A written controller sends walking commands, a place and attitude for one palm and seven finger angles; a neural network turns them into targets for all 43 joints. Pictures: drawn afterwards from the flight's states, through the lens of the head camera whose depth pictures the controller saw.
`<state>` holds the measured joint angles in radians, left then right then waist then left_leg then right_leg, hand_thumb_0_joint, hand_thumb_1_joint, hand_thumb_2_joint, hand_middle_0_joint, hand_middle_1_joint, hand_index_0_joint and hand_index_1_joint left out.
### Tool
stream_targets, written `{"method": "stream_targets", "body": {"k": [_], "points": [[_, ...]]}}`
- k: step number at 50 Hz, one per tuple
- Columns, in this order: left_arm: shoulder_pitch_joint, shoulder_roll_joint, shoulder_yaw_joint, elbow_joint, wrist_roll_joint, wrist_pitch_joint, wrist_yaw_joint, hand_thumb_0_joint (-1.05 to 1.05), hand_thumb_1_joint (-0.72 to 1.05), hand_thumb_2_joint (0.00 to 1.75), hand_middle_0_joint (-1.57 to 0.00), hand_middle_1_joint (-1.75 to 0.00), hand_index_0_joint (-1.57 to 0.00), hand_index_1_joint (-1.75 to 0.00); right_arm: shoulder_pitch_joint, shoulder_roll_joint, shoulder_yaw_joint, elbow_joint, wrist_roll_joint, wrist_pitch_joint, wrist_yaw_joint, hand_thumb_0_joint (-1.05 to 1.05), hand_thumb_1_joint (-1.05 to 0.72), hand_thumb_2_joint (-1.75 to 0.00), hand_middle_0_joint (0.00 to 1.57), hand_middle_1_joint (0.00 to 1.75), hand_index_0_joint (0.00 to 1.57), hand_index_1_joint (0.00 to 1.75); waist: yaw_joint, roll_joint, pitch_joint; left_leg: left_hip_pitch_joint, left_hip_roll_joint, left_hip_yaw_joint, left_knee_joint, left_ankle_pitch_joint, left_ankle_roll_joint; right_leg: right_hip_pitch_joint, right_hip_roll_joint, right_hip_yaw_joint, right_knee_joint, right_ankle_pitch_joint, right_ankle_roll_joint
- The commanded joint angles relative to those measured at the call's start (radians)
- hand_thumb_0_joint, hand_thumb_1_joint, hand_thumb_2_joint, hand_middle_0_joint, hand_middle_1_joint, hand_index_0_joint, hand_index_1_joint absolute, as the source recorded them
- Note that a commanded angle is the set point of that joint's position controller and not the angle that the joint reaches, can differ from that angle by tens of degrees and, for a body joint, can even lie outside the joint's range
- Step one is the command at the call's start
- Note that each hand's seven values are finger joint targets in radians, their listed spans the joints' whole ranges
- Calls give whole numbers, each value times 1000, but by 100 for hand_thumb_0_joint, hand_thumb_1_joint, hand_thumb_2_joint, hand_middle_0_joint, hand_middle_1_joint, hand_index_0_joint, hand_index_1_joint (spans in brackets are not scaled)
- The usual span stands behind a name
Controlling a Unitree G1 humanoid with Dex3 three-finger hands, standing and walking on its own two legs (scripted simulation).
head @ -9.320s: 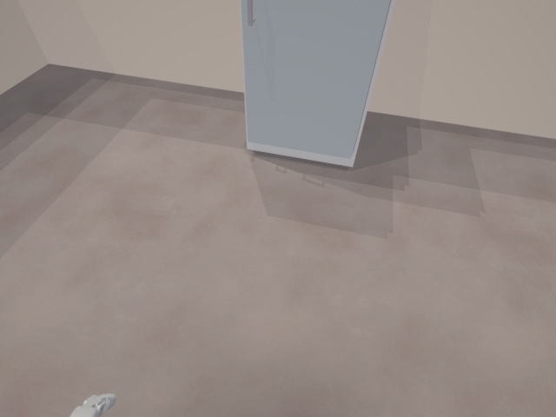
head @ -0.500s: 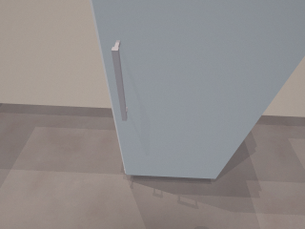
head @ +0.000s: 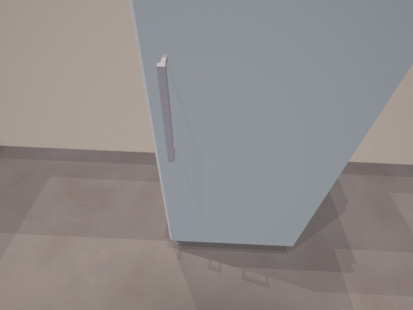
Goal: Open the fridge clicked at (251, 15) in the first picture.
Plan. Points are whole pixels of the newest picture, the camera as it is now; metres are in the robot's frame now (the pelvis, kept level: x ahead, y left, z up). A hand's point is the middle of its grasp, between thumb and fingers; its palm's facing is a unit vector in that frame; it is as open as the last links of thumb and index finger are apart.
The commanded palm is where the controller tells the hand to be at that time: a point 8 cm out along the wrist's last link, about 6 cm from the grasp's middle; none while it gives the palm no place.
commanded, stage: look again from close up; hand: left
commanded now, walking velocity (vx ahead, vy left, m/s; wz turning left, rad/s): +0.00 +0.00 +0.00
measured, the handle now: (168, 115) +0.53 +0.13 +0.10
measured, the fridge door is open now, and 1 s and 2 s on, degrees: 0 0 0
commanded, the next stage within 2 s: raise the hand to about handle height in 1.94 s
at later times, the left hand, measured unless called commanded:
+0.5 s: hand out of the picture -0.05 +0.18 -0.18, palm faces +0.04 -0.98 -0.18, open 7.4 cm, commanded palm none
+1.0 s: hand out of the picture -0.04 +0.16 -0.18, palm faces +0.04 -0.99 -0.15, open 7.4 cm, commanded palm none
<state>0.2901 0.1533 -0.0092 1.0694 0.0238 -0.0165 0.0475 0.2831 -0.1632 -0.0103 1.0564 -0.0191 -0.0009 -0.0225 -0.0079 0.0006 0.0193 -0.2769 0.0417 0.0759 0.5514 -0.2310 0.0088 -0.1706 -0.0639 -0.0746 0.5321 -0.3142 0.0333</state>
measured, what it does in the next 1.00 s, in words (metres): stands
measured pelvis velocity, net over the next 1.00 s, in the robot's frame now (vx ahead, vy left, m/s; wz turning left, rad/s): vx -0.02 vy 0.00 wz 0.01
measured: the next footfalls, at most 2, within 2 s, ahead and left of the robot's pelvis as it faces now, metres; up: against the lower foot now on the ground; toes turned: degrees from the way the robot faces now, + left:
none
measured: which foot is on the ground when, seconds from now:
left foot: down 0.00-1.00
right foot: down 0.00-1.00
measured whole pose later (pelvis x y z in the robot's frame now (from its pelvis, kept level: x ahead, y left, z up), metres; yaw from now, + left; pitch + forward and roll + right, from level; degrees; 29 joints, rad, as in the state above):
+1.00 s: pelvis -0.02 +0.00 +0.01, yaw +1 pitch -1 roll -1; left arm 0.35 0.14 -0.01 1.08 0.02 -0.01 0.03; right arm 0.31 -0.13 0.00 1.10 -0.01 0.00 -0.01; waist 0.01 -0.03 0.01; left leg -0.29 0.04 0.06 0.47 -0.15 0.01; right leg -0.19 -0.06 -0.09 0.47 -0.25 0.03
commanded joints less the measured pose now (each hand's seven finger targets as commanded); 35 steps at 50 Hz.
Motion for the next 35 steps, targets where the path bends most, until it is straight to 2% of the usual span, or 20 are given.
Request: {"method": "stream_targets", "body": {"k": [1,3,7,12,17,21,23,24,29,35], "points": [[72,113,25,-56,-2,4,-2,0,90,90,-20,-30,-20,-30,37,-94,-20,-72,1,-13,6,0,-90,-90,20,30,20,30,3,0,104,-56,50,-105,-158,-88,17,-114,-39,67,-130,-66,-64],[73,116,26,-66,-2,9,-4,0,90,90,-20,-30,-20,-30,35,-105,-22,-80,0,-10,7,0,-90,-90,20,30,20,30,5,16,103,-72,50,-121,-181,-157,17,-120,-35,68,-131,-96,-63],[83,124,28,-81,-1,9,-8,0,90,90,-20,-30,-20,-30,36,-115,-24,-90,0,-11,9,0,-90,-90,20,30,20,30,9,8,84,-81,52,-133,-197,-183,19,-113,-36,68,-137,-97,-61],[104,123,28,-84,-1,8,-11,0,90,90,-20,-30,-20,-30,37,-126,-26,-89,2,-15,10,0,-90,-90,20,30,20,30,15,34,55,-79,65,-151,-225,-194,23,-87,-34,59,-133,-53,-56],[118,120,25,-70,-3,3,-13,0,90,90,-20,-30,-20,-30,44,-122,-23,-74,5,-18,10,0,-90,-90,20,30,20,30,11,18,44,-52,60,-140,-214,-140,20,-88,-43,66,-151,-26,-56],[137,114,23,-55,-2,3,-13,0,90,90,-20,-30,-20,-30,43,-119,-22,-57,8,-18,9,0,-90,-90,20,30,20,30,15,37,54,-53,67,-142,-230,-154,20,-87,-42,63,-156,-14,-53],[144,107,24,-47,-2,3,-13,0,90,90,-20,-30,-20,-30,50,-115,-22,-50,7,-16,9,0,-90,-90,20,30,20,30,13,21,60,-54,66,-142,-235,-164,18,-92,-42,64,-162,-27,-53],[150,107,23,-43,-1,2,-12,0,90,90,-20,-30,-20,-30,57,-113,-22,-47,9,-18,8,0,-90,-90,20,30,20,30,13,26,44,-41,67,-141,-232,-137,20,-77,-42,61,-161,-1,-53],[159,100,21,-26,-2,-2,-11,0,90,90,-20,-30,-20,-30,60,-98,-18,-27,10,-18,8,0,-90,-90,20,30,20,30,11,-4,44,-18,61,-123,-215,-91,16,-89,-50,68,-178,-2,-54],[162,92,21,-15,-3,-3,-9,0,90,90,-20,-30,-20,-30,57,-88,-16,-12,11,-18,8,0,-90,-90,20,30,20,30,13,10,69,-26,55,-112,-213,-76,10,-95,-53,67,-185,-3,-54]]}}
